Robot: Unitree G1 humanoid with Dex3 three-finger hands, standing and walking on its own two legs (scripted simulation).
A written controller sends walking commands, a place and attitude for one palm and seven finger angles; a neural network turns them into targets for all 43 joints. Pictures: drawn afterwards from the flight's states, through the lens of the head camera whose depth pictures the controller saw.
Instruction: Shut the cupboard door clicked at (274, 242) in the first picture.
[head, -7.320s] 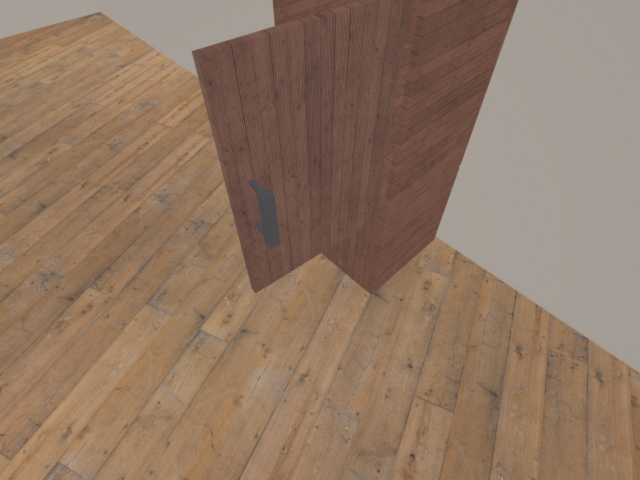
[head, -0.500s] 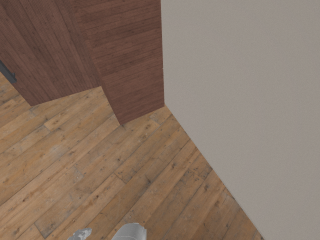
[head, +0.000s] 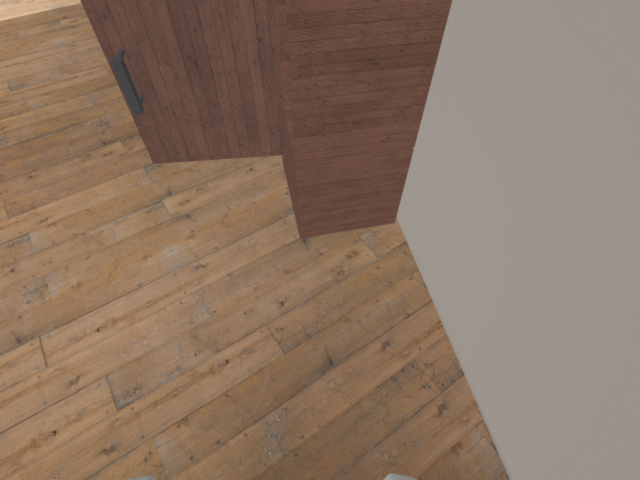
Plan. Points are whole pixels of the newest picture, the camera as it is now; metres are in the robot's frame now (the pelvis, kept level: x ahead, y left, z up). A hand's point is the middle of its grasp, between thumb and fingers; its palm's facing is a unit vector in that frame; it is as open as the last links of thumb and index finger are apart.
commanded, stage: turn to face it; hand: left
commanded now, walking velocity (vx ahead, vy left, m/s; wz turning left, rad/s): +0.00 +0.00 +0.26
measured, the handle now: (129, 82) +0.93 +0.53 -0.06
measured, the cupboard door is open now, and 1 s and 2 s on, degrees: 84 84 84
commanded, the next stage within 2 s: take the last steps up to it in 0.04 s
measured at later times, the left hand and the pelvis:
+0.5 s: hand out of the picture -0.05 +0.20 -0.17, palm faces +0.28 -0.94 -0.21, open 7.3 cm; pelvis +0.03 +0.02 +0.00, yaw +11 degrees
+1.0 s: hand (169, 363) +0.29 +0.27 -0.16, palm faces +0.14 -0.97 -0.20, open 7.4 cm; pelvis +0.19 +0.07 -0.02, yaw +11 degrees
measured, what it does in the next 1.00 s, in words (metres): walks ahead: right foot, then left foot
